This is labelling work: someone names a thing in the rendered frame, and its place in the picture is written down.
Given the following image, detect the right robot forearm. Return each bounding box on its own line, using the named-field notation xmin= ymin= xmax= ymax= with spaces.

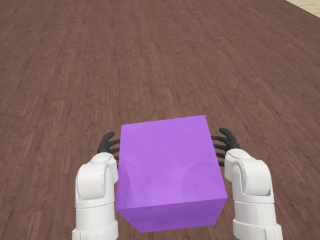
xmin=224 ymin=148 xmax=283 ymax=240

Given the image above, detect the carton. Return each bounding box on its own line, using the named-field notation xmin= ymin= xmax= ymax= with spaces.
xmin=115 ymin=115 xmax=228 ymax=233

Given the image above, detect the left robot hand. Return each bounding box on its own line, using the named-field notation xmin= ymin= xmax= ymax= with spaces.
xmin=97 ymin=131 xmax=121 ymax=169

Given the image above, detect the right robot hand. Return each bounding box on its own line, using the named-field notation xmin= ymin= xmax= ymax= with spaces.
xmin=211 ymin=127 xmax=240 ymax=167

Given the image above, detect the left robot forearm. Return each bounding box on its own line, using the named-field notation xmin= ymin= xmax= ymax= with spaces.
xmin=72 ymin=152 xmax=119 ymax=240

